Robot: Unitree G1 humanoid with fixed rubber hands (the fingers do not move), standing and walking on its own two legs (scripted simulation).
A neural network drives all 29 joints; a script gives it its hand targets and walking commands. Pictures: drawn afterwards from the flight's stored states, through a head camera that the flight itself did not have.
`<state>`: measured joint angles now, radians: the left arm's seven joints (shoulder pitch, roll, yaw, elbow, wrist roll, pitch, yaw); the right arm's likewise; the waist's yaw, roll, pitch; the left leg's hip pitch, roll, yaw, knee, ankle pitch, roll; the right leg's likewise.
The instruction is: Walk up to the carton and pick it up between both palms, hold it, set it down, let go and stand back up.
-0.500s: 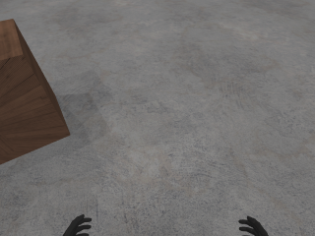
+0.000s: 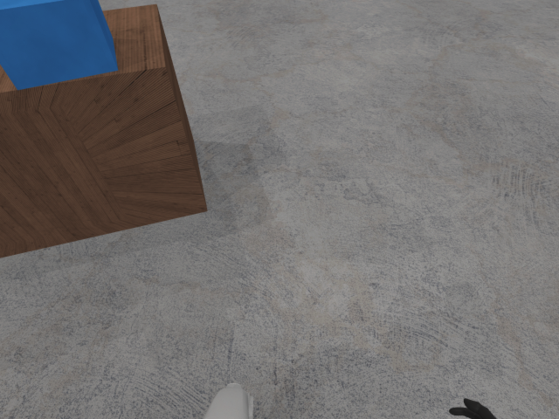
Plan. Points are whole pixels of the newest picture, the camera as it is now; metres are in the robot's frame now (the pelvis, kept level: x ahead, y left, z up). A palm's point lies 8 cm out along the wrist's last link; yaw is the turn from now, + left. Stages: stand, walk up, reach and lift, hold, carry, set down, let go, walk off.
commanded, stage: walk up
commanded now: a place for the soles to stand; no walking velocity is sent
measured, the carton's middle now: (53, 28) +1.14 +0.75 +0.06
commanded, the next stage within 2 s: none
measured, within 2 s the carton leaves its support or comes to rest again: neither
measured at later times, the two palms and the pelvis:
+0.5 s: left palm (42, 350) +0.24 +0.42 -0.08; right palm (367, 384) +0.21 -0.11 -0.12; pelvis +0.14 +0.15 -0.01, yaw +7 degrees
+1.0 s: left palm out of the picture +0.21 +0.62 -0.14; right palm (224, 230) +0.49 +0.16 -0.10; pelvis +0.28 +0.35 -0.02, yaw +21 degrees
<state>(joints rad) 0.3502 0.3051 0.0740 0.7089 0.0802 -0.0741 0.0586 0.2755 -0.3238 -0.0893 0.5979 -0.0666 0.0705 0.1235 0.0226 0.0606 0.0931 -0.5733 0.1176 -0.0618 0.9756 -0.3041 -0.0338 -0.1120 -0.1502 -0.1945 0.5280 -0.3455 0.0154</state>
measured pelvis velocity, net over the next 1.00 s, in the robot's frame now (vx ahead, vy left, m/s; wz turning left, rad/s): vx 0.28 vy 0.35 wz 0.37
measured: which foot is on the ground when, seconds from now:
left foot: up 0.00-0.08, down 0.10-0.50, up 0.52-0.88, down 0.90-1.00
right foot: down 0.00-0.10, up 0.12-0.48, down 0.50-0.90, up 0.92-1.00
